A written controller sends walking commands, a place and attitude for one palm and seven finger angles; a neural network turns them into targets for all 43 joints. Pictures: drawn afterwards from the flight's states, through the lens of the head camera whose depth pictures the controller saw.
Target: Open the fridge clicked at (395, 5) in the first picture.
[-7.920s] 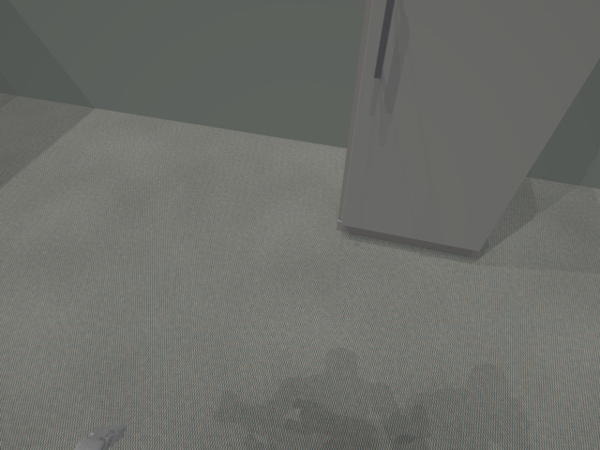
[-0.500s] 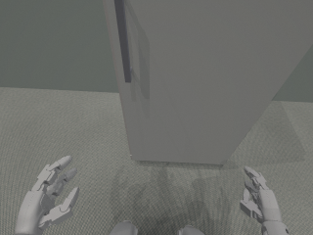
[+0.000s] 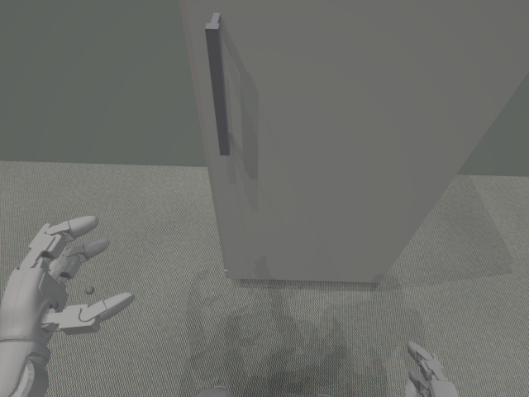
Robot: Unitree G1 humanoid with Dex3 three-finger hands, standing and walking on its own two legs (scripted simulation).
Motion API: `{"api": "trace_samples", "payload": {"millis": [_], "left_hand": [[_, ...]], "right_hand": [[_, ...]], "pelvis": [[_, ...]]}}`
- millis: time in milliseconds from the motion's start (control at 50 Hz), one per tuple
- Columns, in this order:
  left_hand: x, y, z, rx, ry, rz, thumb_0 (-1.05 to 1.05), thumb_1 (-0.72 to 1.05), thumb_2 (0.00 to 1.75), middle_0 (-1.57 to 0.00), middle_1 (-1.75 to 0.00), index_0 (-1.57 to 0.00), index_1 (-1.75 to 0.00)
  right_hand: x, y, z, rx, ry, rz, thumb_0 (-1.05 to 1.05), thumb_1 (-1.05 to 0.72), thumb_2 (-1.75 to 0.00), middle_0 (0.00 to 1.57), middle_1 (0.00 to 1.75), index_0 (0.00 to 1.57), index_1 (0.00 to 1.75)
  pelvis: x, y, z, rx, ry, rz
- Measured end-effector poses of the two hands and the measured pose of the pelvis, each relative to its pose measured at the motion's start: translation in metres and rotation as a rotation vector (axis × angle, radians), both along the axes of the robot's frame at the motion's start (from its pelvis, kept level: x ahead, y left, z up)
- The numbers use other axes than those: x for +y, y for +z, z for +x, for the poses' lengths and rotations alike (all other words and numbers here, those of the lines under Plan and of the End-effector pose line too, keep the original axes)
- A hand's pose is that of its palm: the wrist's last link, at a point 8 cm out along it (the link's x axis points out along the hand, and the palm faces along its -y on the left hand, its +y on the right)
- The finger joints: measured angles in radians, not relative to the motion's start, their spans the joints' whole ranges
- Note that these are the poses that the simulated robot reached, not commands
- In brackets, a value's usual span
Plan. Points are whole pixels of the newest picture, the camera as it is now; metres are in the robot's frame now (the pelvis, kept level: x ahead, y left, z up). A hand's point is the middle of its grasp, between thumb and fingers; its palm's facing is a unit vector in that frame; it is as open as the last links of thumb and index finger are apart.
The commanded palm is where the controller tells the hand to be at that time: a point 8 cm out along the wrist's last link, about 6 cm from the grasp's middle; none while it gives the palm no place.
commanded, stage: raise the hand to about handle height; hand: left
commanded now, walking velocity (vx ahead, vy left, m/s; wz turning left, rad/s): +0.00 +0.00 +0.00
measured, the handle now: (221, 93) +0.55 +0.12 +0.16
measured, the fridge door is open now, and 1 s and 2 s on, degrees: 0 0 0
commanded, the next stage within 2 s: move the hooked fingers beside the handle in 1.18 s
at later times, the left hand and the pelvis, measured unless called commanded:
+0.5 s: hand (64, 227) +0.27 +0.27 +0.15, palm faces +0.14 -0.99 -0.07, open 13.8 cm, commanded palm +0.25 +0.31 +0.17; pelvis +0.03 +0.00 +0.03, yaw +1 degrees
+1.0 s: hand (62, 202) +0.29 +0.27 +0.18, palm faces +0.15 -0.99 -0.04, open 14.0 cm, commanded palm +0.26 +0.31 +0.19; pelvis +0.02 -0.01 +0.04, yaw -1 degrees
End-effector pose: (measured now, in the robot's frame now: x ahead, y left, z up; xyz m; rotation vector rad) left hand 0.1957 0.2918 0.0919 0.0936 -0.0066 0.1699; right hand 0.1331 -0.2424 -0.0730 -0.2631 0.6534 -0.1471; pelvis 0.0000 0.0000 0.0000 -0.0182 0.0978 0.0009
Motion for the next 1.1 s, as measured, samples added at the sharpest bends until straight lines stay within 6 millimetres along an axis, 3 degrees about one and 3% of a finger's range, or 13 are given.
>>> {"api": "trace_samples", "payload": {"millis": [140, 320, 440, 720, 940, 1100], "left_hand": [[-0.004, 0.005, 0.018, 0.019, -0.085, 0.007, 0.0, -0.13, 0.46, -0.27, -0.97, -0.27, -0.97], [0.019, 0.049, 0.035, -0.062, -0.024, 0.007, 0.0, -0.34, 0.37, -0.29, -1.11, -0.29, -1.11], [0.025, 0.056, 0.045, 0.005, -0.034, -0.019, -0.01, -0.44, 0.32, -0.29, -1.17, -0.29, -1.17], [0.035, 0.1, 0.076, -0.045, -0.04, -0.018, -0.01, -0.49, 0.3, -0.3, -1.2, -0.3, -1.2], [0.024, 0.085, 0.072, 0.011, -0.04, -0.055, -0.01, -0.49, 0.3, -0.3, -1.2, -0.3, -1.2], [0.026, 0.091, 0.064, -0.028, -0.011, -0.03, -0.01, -0.49, 0.3, -0.3, -1.2, -0.3, -1.2]], "right_hand": [[-0.004, 0.017, 0.028, -0.051, 0.012, -0.039, 0.02, -0.9, -0.9, 0.2, 0.3, 0.21, 0.3], [0.019, 0.038, 0.071, -0.147, 0.063, 0.018, 0.02, -0.9, -0.9, 0.2, 0.3, 0.2, 0.3], [0.03, 0.041, 0.085, -0.144, 0.089, 0.044, 0.02, -0.9, -0.9, 0.2, 0.3, 0.21, 0.3], [0.012, 0.043, 0.07, -0.092, 0.033, 0.028, 0.02, -0.9, -0.9, 0.2, 0.3, 0.21, 0.3], [-0.002, 0.045, 0.052, -0.077, -0.019, 0.019, 0.02, -0.9, -0.9, 0.2, 0.3, 0.21, 0.3], [0.002, 0.046, 0.047, -0.077, -0.007, 0.019, 0.02, -0.9, -0.9, 0.2, 0.3, 0.2, 0.3]], "pelvis": [[0.004, 0.007, 0.008, -0.025, 0.006, -0.003], [0.003, 0.02, 0.022, -0.064, 0.009, -0.001], [0.001, 0.026, 0.025, -0.084, 0.012, 0.002], [-0.004, 0.035, 0.024, -0.12, 0.003, 0.007], [-0.005, 0.036, 0.018, -0.128, -0.014, 0.012], [-0.006, 0.037, 0.012, -0.146, -0.009, 0.009]]}}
